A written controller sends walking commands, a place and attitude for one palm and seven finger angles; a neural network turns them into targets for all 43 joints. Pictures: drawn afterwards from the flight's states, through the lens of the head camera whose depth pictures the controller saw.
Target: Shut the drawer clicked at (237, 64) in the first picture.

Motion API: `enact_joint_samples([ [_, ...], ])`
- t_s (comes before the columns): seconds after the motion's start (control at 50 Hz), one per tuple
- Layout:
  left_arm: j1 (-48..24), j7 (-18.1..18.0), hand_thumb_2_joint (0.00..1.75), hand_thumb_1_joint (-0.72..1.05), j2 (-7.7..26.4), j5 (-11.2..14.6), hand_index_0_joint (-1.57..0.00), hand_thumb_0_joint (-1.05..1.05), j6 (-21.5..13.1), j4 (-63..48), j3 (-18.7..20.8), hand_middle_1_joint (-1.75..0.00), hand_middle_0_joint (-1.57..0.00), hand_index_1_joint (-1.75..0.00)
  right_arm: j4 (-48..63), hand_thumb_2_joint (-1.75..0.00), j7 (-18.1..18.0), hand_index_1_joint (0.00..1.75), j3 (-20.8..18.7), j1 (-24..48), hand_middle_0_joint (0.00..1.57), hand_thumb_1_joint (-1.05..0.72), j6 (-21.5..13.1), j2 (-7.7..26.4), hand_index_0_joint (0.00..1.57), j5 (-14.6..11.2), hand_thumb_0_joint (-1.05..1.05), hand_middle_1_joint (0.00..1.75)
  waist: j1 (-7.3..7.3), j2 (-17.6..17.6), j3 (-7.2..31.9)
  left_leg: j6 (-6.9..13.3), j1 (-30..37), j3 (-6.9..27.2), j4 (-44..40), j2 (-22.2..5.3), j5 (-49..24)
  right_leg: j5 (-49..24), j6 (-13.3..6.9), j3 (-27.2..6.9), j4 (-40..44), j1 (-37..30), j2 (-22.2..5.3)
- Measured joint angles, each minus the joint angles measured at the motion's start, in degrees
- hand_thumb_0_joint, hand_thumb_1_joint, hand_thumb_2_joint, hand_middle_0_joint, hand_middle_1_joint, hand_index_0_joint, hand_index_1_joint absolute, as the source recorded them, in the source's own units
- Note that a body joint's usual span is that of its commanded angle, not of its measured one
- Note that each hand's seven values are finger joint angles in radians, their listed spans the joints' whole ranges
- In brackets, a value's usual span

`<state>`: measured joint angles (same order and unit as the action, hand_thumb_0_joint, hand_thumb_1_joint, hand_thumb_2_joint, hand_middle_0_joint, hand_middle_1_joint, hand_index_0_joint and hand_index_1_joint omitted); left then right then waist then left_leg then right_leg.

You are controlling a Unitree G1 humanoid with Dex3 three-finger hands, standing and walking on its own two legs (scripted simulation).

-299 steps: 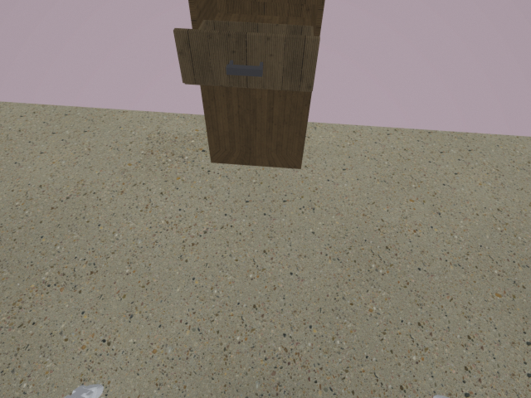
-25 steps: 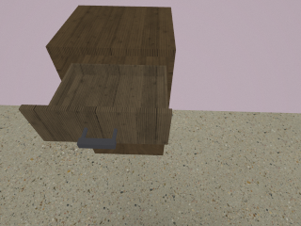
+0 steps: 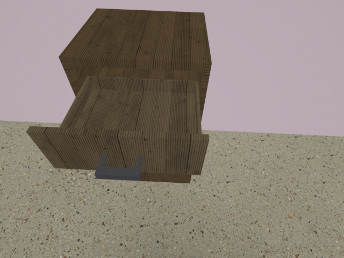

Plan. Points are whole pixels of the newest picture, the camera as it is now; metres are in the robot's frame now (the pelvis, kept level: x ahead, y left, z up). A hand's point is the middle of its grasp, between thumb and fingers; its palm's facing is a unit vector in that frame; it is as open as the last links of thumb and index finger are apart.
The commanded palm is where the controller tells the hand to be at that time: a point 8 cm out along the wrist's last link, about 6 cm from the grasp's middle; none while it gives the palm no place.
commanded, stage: shuffle to correct the standing spot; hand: left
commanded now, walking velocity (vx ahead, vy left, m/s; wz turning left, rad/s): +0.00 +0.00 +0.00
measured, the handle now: (120, 166) +0.35 +0.17 -0.03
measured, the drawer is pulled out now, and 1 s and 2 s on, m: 0.30 0.30 0.30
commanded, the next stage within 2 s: come to a stop and stand still in 0.24 s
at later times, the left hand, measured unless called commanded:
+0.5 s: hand out of the picture +0.00 +0.14 -0.18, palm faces +0.03 -0.98 -0.20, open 7.3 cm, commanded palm none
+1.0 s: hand out of the picture +0.03 +0.16 -0.17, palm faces +0.03 -0.97 -0.23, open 7.3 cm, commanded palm none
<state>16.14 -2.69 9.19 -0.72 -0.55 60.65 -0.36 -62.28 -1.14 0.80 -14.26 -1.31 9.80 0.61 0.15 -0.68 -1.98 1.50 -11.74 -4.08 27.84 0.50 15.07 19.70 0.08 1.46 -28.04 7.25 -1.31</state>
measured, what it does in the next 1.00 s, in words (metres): stands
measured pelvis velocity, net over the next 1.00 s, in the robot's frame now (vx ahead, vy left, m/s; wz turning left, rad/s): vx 0.01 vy -0.02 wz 0.00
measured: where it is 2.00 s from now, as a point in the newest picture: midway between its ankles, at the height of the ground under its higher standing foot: outside the picture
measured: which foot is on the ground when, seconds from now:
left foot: down 0.00-1.00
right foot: down 0.00-1.00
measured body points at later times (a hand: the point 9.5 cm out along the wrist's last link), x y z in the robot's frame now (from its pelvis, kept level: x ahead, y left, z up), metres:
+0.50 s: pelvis +0.04 -0.03 -0.01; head +0.06 -0.03 +0.44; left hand +0.00 +0.19 -0.16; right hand +0.03 -0.24 -0.17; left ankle +0.00 +0.10 -0.74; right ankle -0.05 -0.12 -0.74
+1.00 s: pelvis +0.01 -0.02 +0.00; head +0.01 -0.02 +0.45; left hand +0.02 +0.21 -0.15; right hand +0.06 -0.25 -0.15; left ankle +0.00 +0.10 -0.74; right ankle -0.05 -0.12 -0.74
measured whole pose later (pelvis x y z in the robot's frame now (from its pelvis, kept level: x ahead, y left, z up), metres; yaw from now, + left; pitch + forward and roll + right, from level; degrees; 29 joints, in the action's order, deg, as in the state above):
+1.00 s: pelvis +0.01 -0.02 +0.00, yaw +0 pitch -2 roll +1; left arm 16.1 -2.9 10.5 -0.9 -0.4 59.6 -0.3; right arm -61.9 -1.6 0.2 -10.7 -0.5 9.1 0.1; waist -0.8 -1.3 -1.9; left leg -0.4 -8.8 -3.8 24.3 -0.9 13.8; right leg 18.9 -1.6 2.0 -25.1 4.6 0.2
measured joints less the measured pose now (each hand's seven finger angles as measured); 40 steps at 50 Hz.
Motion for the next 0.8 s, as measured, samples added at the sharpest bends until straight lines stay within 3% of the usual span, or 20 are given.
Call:
enact_joint_samples([
  [0.28, 2.9, 0.9, 0.90, 0.91, 0.1, -0.7, -0.20, 0.00, 0.6, 1.9, 0.1, -0.30, -0.20, -0.30, -1.1, -0.90, 0.3, 0.30, -0.7, -0.7, 0.19, -0.92, 0.5, -1.0, 0.20, 0.2, 0.00, 0.30, -0.20, -1.3, 0.8, -0.3, 1.0, -0.4, 0.6, 0.1, 2.0, 2.4, -0.5, -0.5, -1.8, -0.2, -0.1],
  [0.48, 5.1, 0.2, 0.90, 0.91, -0.8, -0.2, -0.20, 0.00, -0.9, 2.9, 0.5, -0.30, -0.20, -0.30, -2.8, -0.90, -0.5, 0.30, -0.6, -1.9, 0.19, -0.91, 0.7, -2.0, 0.20, 0.0, 0.00, 0.30, -0.02, 0.0, 0.0, -2.4, 0.2, 0.9, 4.4, -2.3, 5.5, 4.6, -2.3, 0.7, -2.3, -1.3, 2.2],
  [0.66, 3.0, -0.5, 0.90, 0.91, -1.7, 0.1, -0.20, 0.00, -0.4, 1.3, 0.1, -0.30, -0.20, -0.30, -1.5, -0.90, -1.3, 0.30, -0.8, 0.7, 0.19, -0.92, 0.9, -1.1, 0.20, -0.7, 0.01, 0.30, -0.78, -1.1, -0.2, -2.5, 2.3, 0.5, -0.2, -2.1, 2.5, 2.1, -2.1, 0.7, 0.1, -2.2, 2.0],
  [0.8, 0.8, -1.0, 0.90, 0.92, 0.0, -0.1, -0.21, 0.01, -0.1, -0.3, 0.5, -0.30, -0.21, -0.30, 0.7, -0.90, -1.1, 0.30, -1.0, 3.7, 0.19, -0.92, 1.1, -0.6, 0.20, -0.6, 0.00, 0.30, -0.90, -0.8, -0.5, -2.6, 1.8, 0.1, -0.6, -1.9, 1.9, 2.0, -2.2, 0.3, 0.5, -1.6, 1.8],
])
